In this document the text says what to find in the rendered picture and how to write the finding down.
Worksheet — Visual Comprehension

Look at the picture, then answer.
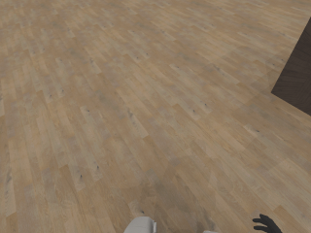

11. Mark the pedestal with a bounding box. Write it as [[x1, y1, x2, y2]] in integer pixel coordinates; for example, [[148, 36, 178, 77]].
[[270, 17, 311, 116]]

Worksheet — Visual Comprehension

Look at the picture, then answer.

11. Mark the right robot hand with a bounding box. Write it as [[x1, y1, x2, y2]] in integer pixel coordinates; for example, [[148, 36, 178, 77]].
[[252, 214, 282, 233]]

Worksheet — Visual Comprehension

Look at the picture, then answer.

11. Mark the robot left thigh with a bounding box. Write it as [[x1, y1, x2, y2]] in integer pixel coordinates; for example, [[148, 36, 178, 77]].
[[123, 216, 157, 233]]

